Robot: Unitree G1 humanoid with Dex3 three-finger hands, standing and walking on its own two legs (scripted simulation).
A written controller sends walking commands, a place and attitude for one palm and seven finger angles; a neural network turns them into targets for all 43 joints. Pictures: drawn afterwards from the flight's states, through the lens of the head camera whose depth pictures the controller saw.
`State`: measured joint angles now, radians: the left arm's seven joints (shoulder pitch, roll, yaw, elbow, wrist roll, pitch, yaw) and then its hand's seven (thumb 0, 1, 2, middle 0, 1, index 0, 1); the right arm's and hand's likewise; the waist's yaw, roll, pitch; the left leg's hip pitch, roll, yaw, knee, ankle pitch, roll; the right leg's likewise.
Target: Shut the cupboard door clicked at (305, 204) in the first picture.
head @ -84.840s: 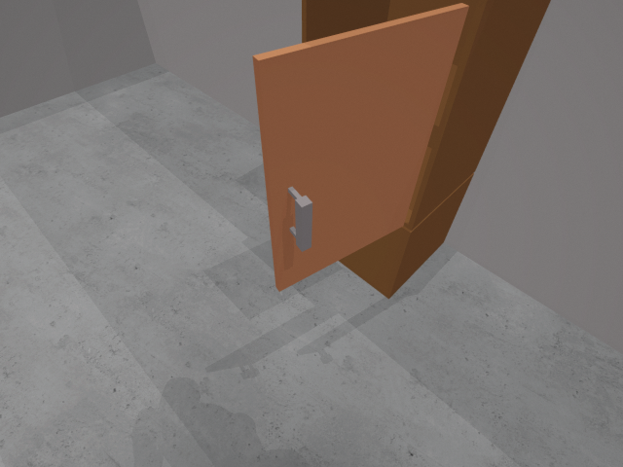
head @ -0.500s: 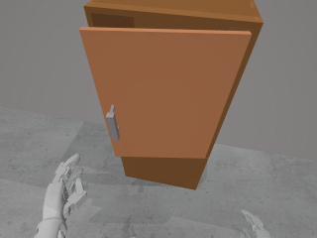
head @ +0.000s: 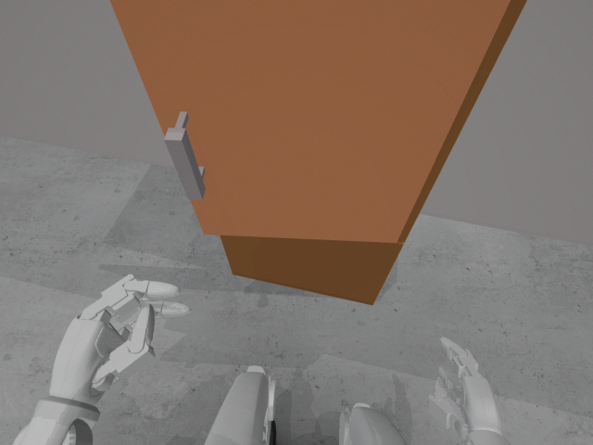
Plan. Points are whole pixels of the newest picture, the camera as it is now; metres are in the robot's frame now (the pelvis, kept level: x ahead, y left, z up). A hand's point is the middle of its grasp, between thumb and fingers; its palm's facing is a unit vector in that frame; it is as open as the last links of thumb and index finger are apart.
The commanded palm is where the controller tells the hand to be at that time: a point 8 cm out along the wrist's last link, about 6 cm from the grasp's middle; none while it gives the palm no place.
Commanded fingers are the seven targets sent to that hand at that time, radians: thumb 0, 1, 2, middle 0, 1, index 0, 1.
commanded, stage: raise the hand and make a fist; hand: left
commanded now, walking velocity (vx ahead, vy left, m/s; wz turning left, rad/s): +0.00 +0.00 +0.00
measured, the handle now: (190, 157) +0.50 +0.22 +0.06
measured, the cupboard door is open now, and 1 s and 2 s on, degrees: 10 10 10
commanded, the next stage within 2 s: bring the fist close to the handle in 1.22 s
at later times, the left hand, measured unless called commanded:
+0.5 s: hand (110, 353) +0.20 +0.23 +0.07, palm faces +0.06 -1.00 -0.02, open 3.2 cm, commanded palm +0.18 +0.27 +0.06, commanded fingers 0.00 0.90 0.90 -1.30 -1.50 -1.30 -1.50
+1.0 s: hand (137, 349) +0.21 +0.21 +0.05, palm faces +0.02 -1.00 -0.02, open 3.1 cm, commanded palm +0.19 +0.26 +0.06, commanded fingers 0.00 0.90 0.90 -1.30 -1.50 -1.30 -1.50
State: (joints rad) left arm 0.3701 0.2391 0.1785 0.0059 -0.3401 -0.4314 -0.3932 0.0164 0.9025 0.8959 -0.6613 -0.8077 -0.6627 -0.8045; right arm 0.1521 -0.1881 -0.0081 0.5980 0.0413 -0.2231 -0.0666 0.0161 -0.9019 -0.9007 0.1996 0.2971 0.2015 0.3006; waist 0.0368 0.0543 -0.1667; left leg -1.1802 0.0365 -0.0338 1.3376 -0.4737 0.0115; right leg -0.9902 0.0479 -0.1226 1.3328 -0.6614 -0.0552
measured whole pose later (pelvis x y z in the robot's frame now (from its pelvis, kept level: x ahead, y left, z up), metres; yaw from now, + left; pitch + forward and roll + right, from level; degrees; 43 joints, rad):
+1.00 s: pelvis -0.01 +0.02 +0.02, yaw +0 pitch +17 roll -5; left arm 0.40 0.24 0.11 0.00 -0.25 -0.40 -0.18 0.02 0.90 0.90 -1.29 -1.50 -1.29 -1.49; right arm 0.25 -0.23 0.01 0.52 0.02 -0.15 -0.04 0.02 -0.90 -0.90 0.20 0.30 0.20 0.30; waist -0.01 0.05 -0.18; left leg -1.12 0.03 -0.02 1.26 -0.43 0.04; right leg -0.93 0.04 -0.11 1.24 -0.60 -0.03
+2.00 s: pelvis +0.01 +0.02 +0.02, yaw -1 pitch +18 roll -3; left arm -0.05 0.21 0.10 0.36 -0.18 -0.41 -0.08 0.02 0.90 0.90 -1.30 -1.50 -1.30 -1.50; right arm 0.25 -0.24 0.01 0.58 0.00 -0.07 -0.02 0.01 -0.90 -0.90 0.20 0.30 0.20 0.30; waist -0.03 0.04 -0.17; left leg -1.10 0.03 0.01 1.22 -0.44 0.04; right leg -0.93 0.04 -0.08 1.22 -0.61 -0.03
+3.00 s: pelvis +0.00 +0.01 +0.02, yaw -1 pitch +20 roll -3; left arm -0.47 0.25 0.20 0.82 -0.14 -0.53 -0.10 0.02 0.90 0.90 -1.30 -1.50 -1.30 -1.50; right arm 0.25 -0.24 0.00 0.63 0.00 -0.01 -0.01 0.01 -0.90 -0.90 0.20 0.30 0.20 0.30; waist -0.07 0.03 -0.16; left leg -1.14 0.03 0.01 1.21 -0.42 0.04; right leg -0.98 0.05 -0.07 1.22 -0.59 -0.03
